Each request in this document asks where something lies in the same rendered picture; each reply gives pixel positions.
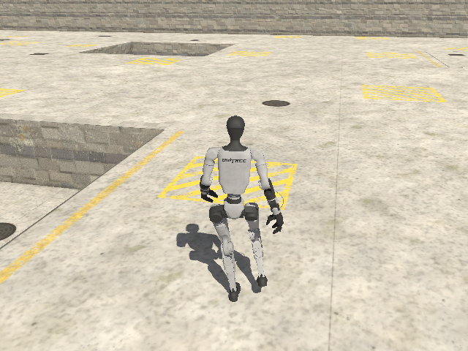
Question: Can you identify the right robot forearm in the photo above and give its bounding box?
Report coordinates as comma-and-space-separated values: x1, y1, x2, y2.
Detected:
264, 179, 281, 215

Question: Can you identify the robot left shin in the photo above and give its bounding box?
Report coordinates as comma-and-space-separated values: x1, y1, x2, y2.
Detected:
220, 243, 237, 292

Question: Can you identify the robot left upper arm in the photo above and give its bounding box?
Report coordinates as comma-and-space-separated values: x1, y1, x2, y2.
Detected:
201, 147, 220, 186

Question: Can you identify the robot torso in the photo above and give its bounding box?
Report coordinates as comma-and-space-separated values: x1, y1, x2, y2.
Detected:
218, 144, 252, 219

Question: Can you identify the robot right upper arm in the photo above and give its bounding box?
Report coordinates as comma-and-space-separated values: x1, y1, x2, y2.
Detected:
250, 148, 270, 190

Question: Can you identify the right robot hand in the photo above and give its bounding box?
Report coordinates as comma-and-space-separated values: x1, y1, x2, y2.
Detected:
266, 212, 284, 234

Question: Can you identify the left robot forearm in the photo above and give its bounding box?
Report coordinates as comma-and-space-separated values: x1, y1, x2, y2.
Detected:
200, 175, 210, 195

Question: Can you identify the left robot hand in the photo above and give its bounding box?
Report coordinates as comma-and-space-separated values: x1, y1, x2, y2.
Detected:
201, 189, 218, 203

